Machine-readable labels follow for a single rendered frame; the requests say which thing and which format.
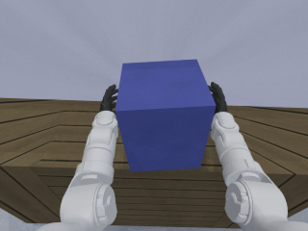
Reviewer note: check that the robot right hand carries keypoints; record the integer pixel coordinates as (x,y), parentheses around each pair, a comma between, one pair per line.
(219,98)

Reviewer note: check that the robot left hand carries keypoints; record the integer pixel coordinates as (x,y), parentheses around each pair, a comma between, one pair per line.
(108,99)

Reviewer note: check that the right robot upper arm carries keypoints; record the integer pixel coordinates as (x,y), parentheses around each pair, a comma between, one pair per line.
(259,206)

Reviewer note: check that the right robot forearm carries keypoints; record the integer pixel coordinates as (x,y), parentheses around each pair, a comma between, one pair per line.
(233,153)

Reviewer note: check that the left robot forearm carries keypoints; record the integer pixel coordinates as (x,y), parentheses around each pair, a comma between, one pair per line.
(98,157)

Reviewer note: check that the carton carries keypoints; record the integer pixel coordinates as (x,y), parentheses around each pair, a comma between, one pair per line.
(164,112)

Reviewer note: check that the pedestal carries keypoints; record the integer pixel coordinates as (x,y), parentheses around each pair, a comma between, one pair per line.
(42,141)

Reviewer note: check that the left robot upper arm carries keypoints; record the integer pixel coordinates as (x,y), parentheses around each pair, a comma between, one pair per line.
(90,207)

